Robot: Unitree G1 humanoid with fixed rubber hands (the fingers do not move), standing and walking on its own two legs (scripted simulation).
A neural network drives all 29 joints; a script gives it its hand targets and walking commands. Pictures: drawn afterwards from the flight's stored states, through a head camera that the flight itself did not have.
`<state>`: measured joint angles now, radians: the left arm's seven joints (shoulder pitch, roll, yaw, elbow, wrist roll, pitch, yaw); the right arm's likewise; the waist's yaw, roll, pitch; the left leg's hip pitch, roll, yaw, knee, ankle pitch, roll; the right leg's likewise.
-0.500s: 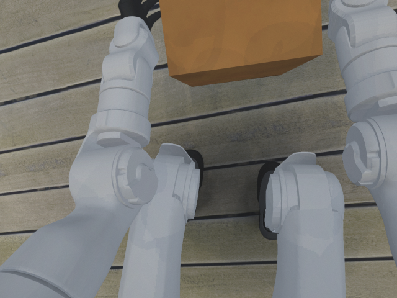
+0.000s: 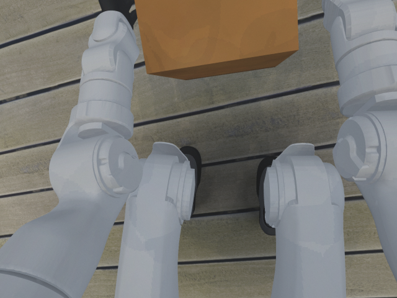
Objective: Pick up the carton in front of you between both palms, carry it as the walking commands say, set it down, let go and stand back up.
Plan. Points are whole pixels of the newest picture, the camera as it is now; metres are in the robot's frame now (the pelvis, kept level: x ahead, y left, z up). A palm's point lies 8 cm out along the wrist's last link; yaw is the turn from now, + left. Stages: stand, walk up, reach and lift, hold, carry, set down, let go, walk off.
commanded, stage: set down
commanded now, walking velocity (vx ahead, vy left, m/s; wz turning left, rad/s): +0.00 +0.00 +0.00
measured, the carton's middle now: (218, 11) +0.54 +0.00 -0.24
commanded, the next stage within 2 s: let go in 1.48 s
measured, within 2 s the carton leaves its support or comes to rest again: neither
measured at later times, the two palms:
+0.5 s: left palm (112, 27) +0.51 +0.17 -0.17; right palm out of the picture +0.56 -0.22 -0.16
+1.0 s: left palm out of the picture +0.52 +0.16 +0.00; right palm out of the picture +0.57 -0.22 +0.00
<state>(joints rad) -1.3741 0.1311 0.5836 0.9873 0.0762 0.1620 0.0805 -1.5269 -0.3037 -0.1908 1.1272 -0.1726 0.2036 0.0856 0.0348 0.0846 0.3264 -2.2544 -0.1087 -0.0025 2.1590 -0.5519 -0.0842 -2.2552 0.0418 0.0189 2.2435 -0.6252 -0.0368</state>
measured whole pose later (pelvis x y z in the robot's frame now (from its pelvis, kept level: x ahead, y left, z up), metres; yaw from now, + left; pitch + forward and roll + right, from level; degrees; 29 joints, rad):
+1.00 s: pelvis +0.00 +0.01 +0.12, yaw -2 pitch +45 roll +3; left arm -1.16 0.08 0.34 0.73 -0.08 0.19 0.21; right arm -1.42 -0.51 -0.11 1.10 0.03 0.18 0.08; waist 0.10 0.01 0.08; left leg -2.06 -0.07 -0.01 1.76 -0.48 -0.04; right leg -2.06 0.05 0.04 1.82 -0.54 -0.01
